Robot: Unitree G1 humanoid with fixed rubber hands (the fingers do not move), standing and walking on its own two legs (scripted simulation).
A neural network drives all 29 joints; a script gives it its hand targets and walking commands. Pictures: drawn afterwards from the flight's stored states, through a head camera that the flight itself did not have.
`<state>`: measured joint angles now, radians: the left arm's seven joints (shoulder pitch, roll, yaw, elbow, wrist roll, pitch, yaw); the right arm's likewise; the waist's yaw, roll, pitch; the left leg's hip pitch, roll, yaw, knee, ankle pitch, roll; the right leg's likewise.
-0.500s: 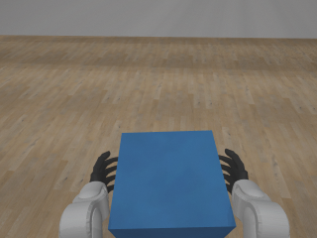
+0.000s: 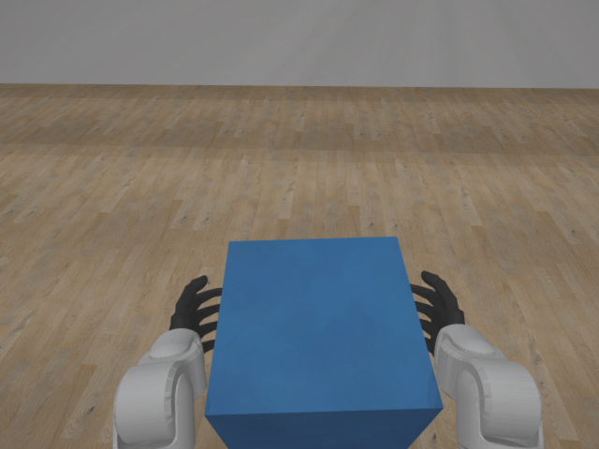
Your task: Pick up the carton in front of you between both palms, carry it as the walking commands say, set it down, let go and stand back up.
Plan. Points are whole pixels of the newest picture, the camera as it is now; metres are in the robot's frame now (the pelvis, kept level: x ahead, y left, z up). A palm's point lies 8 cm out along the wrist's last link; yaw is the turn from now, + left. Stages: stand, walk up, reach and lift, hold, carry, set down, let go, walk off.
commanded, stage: carry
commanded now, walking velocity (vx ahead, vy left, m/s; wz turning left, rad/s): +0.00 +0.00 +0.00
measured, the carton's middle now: (315, 358) +0.26 +0.00 +0.03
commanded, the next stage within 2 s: hold in 1.74 s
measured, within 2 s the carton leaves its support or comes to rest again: neither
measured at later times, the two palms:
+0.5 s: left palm (207, 327) +0.29 +0.14 +0.06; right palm (428, 318) +0.29 -0.16 +0.06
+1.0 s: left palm (205, 336) +0.29 +0.15 +0.04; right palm (423, 326) +0.29 -0.15 +0.04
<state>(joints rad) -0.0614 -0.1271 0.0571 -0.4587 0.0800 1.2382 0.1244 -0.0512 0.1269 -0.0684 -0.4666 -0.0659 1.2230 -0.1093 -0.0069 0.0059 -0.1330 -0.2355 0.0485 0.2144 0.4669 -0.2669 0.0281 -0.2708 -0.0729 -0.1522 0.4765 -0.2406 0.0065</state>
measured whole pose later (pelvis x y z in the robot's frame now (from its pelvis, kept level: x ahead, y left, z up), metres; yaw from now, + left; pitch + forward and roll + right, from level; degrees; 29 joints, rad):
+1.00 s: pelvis +0.00 -0.01 +0.00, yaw +1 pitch +2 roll +0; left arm -0.21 -0.14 0.17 0.16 0.23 0.72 0.02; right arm -0.21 0.14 -0.18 0.16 -0.23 0.70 -0.01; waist 0.00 0.00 -0.09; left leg -0.25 0.06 0.19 0.51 -0.29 0.02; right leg -0.27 -0.07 -0.17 0.50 -0.26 0.00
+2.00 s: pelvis -0.03 -0.01 +0.01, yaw +5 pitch -7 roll +0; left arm -0.22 -0.14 0.18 0.19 0.26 0.74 0.02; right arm -0.23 0.14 -0.19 0.20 -0.26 0.72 0.00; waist 0.01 -0.01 0.05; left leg -0.07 -0.01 0.04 0.38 -0.19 0.02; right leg -0.07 -0.01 0.02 0.39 -0.19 0.01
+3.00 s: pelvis -0.06 -0.02 -0.11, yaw +4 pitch +34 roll +0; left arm -0.63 -0.09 0.37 0.56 0.19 0.17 0.03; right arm -0.60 0.12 -0.39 0.53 -0.19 0.16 -0.04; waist 0.00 0.00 -0.13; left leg -1.34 -0.09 -0.07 1.13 -0.39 0.00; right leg -1.33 0.08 0.09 1.12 -0.39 0.03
